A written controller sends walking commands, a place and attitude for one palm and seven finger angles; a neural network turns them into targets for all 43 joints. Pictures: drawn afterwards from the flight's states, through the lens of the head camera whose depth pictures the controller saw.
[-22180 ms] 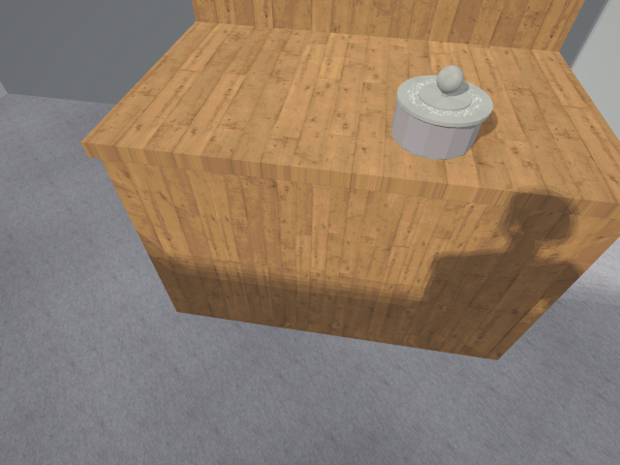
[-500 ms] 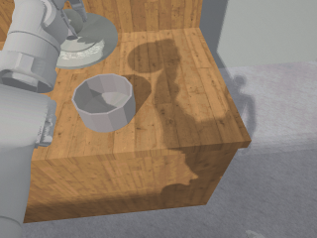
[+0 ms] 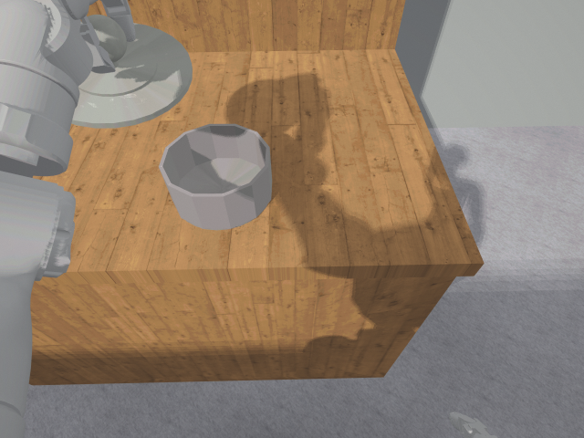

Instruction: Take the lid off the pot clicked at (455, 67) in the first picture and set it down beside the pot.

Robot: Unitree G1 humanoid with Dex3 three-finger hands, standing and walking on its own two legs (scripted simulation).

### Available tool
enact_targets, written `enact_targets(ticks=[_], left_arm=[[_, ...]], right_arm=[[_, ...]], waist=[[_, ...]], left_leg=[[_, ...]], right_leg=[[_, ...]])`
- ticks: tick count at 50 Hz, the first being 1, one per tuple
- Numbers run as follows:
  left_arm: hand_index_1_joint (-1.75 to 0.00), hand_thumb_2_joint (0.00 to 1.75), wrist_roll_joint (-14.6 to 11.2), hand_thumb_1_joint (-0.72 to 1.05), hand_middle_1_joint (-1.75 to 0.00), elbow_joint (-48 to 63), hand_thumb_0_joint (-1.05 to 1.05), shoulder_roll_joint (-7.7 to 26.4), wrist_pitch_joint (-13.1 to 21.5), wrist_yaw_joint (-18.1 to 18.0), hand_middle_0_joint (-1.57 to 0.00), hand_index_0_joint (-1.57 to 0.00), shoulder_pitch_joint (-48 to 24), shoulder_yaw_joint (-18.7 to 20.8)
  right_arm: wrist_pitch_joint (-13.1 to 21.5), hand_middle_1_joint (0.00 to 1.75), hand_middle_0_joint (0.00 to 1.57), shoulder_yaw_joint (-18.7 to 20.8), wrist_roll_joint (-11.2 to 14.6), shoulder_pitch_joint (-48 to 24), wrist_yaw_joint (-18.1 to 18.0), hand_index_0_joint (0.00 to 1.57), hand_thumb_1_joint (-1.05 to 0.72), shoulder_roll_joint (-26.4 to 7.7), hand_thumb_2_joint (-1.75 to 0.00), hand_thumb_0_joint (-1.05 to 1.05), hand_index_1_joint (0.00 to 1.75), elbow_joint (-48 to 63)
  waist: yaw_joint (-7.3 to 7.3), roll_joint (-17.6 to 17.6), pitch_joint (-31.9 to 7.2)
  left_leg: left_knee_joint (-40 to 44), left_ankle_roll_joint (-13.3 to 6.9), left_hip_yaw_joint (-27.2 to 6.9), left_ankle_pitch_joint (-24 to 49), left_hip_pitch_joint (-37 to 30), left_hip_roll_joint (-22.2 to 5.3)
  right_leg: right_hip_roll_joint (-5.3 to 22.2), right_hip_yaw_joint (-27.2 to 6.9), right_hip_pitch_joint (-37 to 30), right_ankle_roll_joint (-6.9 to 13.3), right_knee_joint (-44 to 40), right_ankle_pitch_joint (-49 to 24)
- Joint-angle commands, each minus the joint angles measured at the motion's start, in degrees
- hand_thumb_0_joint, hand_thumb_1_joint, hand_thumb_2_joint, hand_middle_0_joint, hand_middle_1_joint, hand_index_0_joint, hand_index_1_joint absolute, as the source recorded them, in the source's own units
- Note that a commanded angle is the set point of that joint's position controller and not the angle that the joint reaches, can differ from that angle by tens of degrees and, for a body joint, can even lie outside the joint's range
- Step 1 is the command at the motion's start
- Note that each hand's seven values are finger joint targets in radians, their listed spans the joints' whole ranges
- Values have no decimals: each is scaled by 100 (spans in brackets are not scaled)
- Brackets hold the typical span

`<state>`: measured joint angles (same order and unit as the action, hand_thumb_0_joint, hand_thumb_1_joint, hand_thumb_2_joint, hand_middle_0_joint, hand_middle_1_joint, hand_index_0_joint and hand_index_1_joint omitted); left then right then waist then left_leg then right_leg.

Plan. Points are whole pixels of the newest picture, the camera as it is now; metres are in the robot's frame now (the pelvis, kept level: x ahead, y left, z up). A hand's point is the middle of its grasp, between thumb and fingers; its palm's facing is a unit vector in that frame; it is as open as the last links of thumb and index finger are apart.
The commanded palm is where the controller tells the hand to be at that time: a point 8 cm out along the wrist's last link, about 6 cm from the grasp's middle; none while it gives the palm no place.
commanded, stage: move the lid sideways beside the pot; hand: left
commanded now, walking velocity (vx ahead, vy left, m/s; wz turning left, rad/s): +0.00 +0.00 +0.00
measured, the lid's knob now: (103, 39) +0.51 +0.22 +0.28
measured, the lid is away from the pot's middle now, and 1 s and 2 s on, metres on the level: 0.10 0.22 0.23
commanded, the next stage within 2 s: lower the lid onto the table in 1.30 s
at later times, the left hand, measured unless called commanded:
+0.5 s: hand (47, 42) +0.48 +0.27 +0.29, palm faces -0.20 -0.09 -0.98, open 8.1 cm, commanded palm +0.48 +0.26 +0.36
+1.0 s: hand out of the picture +0.47 +0.33 +0.29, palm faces -0.22 -0.10 -0.97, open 8.1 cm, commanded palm +0.48 +0.32 +0.36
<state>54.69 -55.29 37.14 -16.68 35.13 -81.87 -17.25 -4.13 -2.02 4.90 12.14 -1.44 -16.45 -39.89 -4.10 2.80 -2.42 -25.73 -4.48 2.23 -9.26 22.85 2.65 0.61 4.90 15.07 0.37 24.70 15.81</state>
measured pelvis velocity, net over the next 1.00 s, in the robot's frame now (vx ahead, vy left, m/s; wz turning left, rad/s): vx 0.01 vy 0.01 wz -0.02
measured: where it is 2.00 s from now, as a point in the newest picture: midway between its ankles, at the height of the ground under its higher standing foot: outside the picture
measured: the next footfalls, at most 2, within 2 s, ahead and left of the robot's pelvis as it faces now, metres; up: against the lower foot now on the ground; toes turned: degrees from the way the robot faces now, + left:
none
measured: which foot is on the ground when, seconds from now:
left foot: down 0.00-1.00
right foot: down 0.00-1.00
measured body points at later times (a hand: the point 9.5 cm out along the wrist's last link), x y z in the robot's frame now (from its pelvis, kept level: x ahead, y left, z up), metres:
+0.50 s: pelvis +0.00 +0.01 +0.00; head +0.05 +0.00 +0.45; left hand +0.49 +0.27 +0.35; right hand +0.06 -0.26 -0.13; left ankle +0.04 +0.07 -0.74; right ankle -0.04 -0.12 -0.74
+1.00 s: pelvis +0.01 +0.01 +0.00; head +0.06 +0.00 +0.45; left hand +0.48 +0.33 +0.34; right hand +0.06 -0.27 -0.12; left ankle +0.04 +0.07 -0.74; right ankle -0.04 -0.12 -0.74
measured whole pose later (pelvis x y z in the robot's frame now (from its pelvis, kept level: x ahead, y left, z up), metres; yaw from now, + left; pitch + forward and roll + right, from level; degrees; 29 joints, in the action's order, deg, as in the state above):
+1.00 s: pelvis +0.01 +0.01 +0.00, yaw -1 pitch +8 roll -2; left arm 57.8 -60.2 52.3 -8.7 35.6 -80.7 -10.5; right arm -5.4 -2.4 5.9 15.8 -3.5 -17.7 -40.3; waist -4.9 2.3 -1.2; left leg -27.1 -4.9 2.6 -10.4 24.9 1.9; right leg -0.2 4.3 16.0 0.0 23.1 15.0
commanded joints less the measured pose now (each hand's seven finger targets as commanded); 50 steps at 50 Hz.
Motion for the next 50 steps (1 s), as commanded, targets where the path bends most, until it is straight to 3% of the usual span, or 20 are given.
enact_targets(ticks=[1, 2, 6, 7, 10, 12, 16, 17, 21, 23, 26, 27, 31, 32, 36, 39, 41, 42, 46, 50], left_arm=[[-104, 95, 130, 68, -112, 959, 0, 1211, 93, -306, -86, -76, -3355, 457], [-104, 95, 240, 68, -112, 946, 0, 1533, 115, -330, -86, -76, -3465, 673], [-104, 95, 160, 68, -112, 1113, 0, 1331, 194, -329, -86, -76, -3530, 487], [-104, 95, 292, 68, -112, 1279, 0, 1806, 253, -372, -86, -76, -3681, 812], [-104, 95, 307, 68, -112, 661, 0, 1660, 244, -312, -86, -76, -3413, 656], [-104, 95, 308, 68, -112, 998, 0, 1907, 306, -344, -86, -76, -3492, 833], [-104, 95, 230, 68, -112, 1163, 0, 1623, 352, -317, -86, -76, -3447, 602], [-104, 95, 341, 68, -112, 1396, 0, 2023, 390, -353, -86, -76, -3574, 921], [-104, 95, 237, 68, -112, 816, 0, 1773, 382, -288, -86, -76, -3066, 720], [-104, 95, 395, 68, -112, 814, 0, 2322, 437, -314, -86, -76, -3211, 1074], [-104, 95, 259, 68, -112, 1013, 0, 1784, 426, -277, -86, -76, -3359, 592], [-104, 95, 386, 68, -112, 1171, 0, 2221, 460, -319, -86, -76, -3505, 902], [-104, 95, 331, 68, -112, 751, 0, 2398, 559, -296, -86, -76, -3086, 1007], [-104, 95, 426, 68, -112, 731, 0, 2661, 579, -318, -86, -76, -3127, 1166], [-104, 95, 316, 68, -112, 765, 0, 2255, 611, -258, -86, -76, -3165, 774], [-104, 95, 455, 68, -112, 539, 0, 2610, 670, -274, -86, -76, -3164, 927], [-104, 95, 343, 68, -112, 835, 0, 2538, 730, -262, -86, -76, -3229, 885], [-104, 95, 418, 68, -112, 990, 0, 2808, 759, -291, -86, -76, -3362, 1046], [-104, 95, 343, 68, -112, 864, 0, 2707, 829, -244, -86, -76, -3116, 981], [-104, 95, 425, 68, -112, 741, 0, 2886, 859, -225, -86, -76, -3111, 1054]], right_arm=[[183, 30, 20, 326, 14, 68, -68, 20, -90, -933, -90, 0, 30, 516], [159, 30, 20, 318, 7, 93, -82, 20, -90, -925, -90, 0, 30, 473], [189, 30, 20, 343, 11, 128, -84, 20, -90, -952, -90, 0, 30, 506], [180, 30, 20, 334, -10, 160, -90, 20, -90, -948, -90, 0, 30, 503], [156, 30, 20, 321, 14, 232, -129, 20, -90, -940, -90, 0, 30, 477], [150, 30, 20, 343, 5, 262, -108, 20, -90, -980, -90, 0, 30, 493], [170, 30, 20, 384, 23, 326, -96, 20, -90, -995, -90, 0, 30, 517], [173, 30, 20, 399, 2, 351, -89, 20, -90, -979, -90, 0, 30, 510], [129, 30, 20, 388, 38, 426, -99, 20, -90, -1032, -90, 0, 30, 505], [105, 30, 20, 368, 7, 429, -125, 20, -90, -1032, -90, 0, 30, 496], [108, 30, 20, 384, 60, 419, -137, 20, -90, -1037, -90, 0, 30, 489], [107, 30, 20, 380, 39, 445, -141, 20, -90, -1029, -90, 0, 30, 460], [111, 30, 20, 341, 44, 494, -189, 20, -90, -1063, -90, 0, 30, 500], [88, 30, 20, 328, 50, 471, -191, 20, -90, -1039, -90, 0, 30, 488], [62, 30, 20, 329, 91, 449, -199, 20, -90, -1078, -90, 0, 30, 492], [64, 30, 20, 292, 98, 517, -246, 20, -90, -1060, -90, 0, 30, 429], [75, 30, 20, 315, 101, 486, -259, 20, -90, -1084, -90, 0, 30, 458], [59, 30, 20, 309, 89, 533, -263, 20, -90, -1073, -90, 0, 30, 426], [65, 30, 20, 314, 116, 581, -269, 20, -90, -1102, -90, 0, 30, 435], [23, 30, 20, 317, 119, 627, -273, 20, -90, -1088, -90, 0, 30, 389]], waist=[[-151, 26, -2378], [-131, -156, -2412], [-148, 146, -2499], [-94, 137, -2703], [-145, -65, -2293], [-85, 51, -2522], [-124, 450, -2548], [-76, 388, -2742], [-113, 269, -2363], [-88, 68, -2497], [-158, 347, -2465], [-120, 314, -2586], [-112, 347, -2451], [-86, 162, -2464], [-156, 477, -2292], [-178, 257, -2247], [-161, 512, -2452], [-147, 546, -2584], [-152, 738, -2514], [-166, 542, -2374]], left_leg=[[-99, -55, -537, 1622, -2522, -59], [-71, -43, -521, 1464, -2437, -74], [-94, -49, -574, 1661, -2661, -105], [-103, -25, -588, 1742, -2681, -99], [-40, -61, -529, 1348, -2398, -91], [-84, -28, -563, 1693, -2524, -115], [-141, -1, -630, 2162, -2817, -164], [-164, 14, -662, 2236, -2937, -184], [-117, 1, -627, 2052, -2660, -171], [-152, -57, -573, 1905, -2596, -153], [-153, -36, -582, 2036, -2761, -195], [-157, -18, -620, 2020, -2813, -205], [-183, -41, -541, 2057, -2614, -184], [-161, -44, -514, 1830, -2509, -179], [-164, -55, -509, 1891, -2582, -218], [-140, -84, -466, 1525, -2418, -195], [-220, -98, -448, 1921, -2617, -214], [-228, -86, -485, 1986, -2696, -215], [-277, -77, -494, 2334, -2802, -243], [-264, -106, -455, 2071, -2665, -234]], right_leg=[[-240, -170, 608, 246, -318, -1554], [-259, -185, 522, 217, -288, -1496], [-254, -152, 666, 250, -333, -1428], [-278, -187, 515, 241, -270, -1485], [-292, -143, 642, 229, -336, -1270], [-288, -160, 539, 235, -293, -1441], [-291, -122, 789, 264, -335, -1402], [-323, -146, 743, 246, -275, -1369], [-313, -82, 845, 256, -367, -1270], [-342, -132, 682, 232, -324, -1338], [-307, -101, 846, 236, -388, -1308], [-345, -116, 784, 224, -333, -1259], [-311, -114, 682, 244, -383, -1419], [-331, -143, 586, 210, -342, -1345], [-313, -104, 800, 232, -409, -1297], [-356, -112, 707, 193, -393, -1203], [-309, -124, 683, 215, -396, -1427], [-350, -138, 629, 197, -356, -1418], [-342, -95, 747, 216, -378, -1501], [-383, -92, 745, 181, -369, -1393]])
